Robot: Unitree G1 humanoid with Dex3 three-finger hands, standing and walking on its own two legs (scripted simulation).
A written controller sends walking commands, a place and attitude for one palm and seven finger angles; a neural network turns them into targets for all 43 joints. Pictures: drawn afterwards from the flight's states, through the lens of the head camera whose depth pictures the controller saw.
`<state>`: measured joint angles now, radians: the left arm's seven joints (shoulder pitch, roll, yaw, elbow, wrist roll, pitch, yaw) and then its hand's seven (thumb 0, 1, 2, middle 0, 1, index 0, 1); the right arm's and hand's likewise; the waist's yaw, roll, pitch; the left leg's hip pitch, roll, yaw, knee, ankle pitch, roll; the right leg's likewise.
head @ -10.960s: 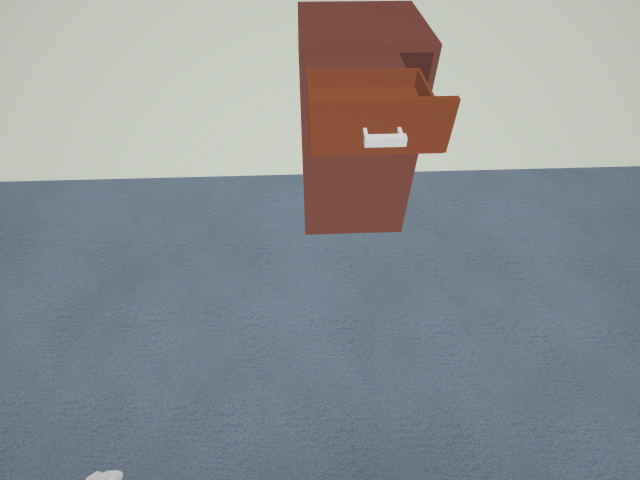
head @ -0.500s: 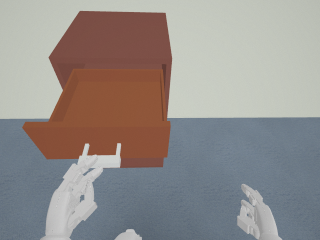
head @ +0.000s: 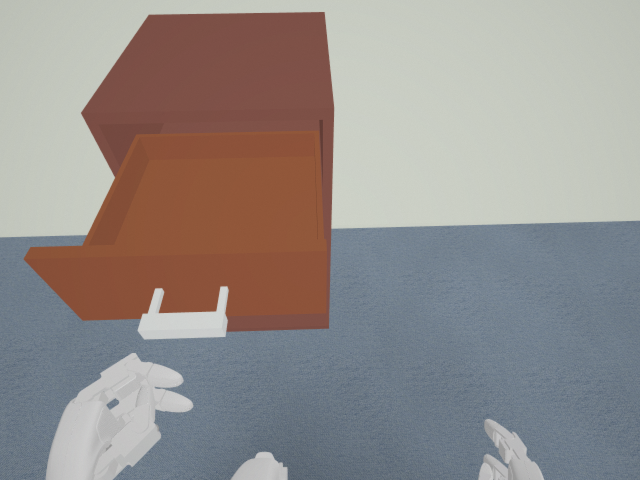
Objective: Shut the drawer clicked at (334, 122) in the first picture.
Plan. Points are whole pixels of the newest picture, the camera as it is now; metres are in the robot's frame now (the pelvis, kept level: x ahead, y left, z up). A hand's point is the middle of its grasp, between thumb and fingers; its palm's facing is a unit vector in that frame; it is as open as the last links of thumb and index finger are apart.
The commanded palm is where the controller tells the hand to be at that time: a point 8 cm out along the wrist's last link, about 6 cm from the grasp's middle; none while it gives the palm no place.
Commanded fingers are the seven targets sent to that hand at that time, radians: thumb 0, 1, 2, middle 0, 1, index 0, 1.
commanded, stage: raise the hand and make a fist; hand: left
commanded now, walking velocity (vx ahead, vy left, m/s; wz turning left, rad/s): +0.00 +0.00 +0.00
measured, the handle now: (187, 310) +0.34 +0.20 +0.01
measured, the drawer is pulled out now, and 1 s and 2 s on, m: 0.30 0.30 0.30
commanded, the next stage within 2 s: bring the fist close to the handle in 1.08 s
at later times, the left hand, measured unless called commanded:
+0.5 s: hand (151, 442) +0.16 +0.16 +0.09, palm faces +0.05 -1.00 +0.01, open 3.2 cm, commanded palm +0.12 +0.21 +0.10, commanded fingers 0.00 0.90 0.90 -1.40 -1.60 -1.40 -1.60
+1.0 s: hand (161, 434) +0.16 +0.15 +0.10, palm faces +0.06 -1.00 -0.02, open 3.3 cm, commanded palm +0.12 +0.20 +0.11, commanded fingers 0.00 0.90 0.90 -1.40 -1.60 -1.40 -1.60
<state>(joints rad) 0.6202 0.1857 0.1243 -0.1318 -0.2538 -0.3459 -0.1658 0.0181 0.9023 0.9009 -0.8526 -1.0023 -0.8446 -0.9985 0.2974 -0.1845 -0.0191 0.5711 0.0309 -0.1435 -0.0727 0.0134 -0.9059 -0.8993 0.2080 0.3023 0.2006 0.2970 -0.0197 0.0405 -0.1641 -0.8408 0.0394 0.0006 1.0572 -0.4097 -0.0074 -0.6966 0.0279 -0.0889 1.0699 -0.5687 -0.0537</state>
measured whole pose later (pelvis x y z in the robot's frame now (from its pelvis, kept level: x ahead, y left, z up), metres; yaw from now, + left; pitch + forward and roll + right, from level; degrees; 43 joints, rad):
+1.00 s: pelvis +0.01 +0.02 +0.00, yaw +0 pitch +9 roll -2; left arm 0.81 0.16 -0.10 -0.45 -0.13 -0.30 0.02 0.02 0.90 0.90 -1.40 -1.60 -1.40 -1.60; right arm 0.31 -0.22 0.01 0.39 0.03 -0.08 -0.02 0.01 -0.91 -0.90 0.21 0.30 0.20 0.30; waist -0.01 0.06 -0.16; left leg -0.79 0.02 0.01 1.05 -0.43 0.03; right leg -0.63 0.01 -0.08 1.03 -0.57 -0.02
